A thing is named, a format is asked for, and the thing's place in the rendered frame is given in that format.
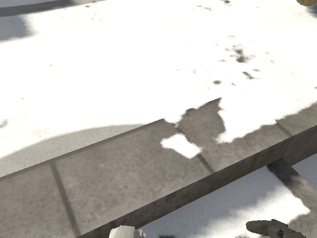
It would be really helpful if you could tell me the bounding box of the right robot hand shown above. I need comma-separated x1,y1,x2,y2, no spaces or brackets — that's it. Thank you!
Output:
246,219,306,238

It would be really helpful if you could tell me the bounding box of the robot left thigh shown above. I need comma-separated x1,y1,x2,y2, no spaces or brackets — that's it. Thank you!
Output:
109,225,146,238

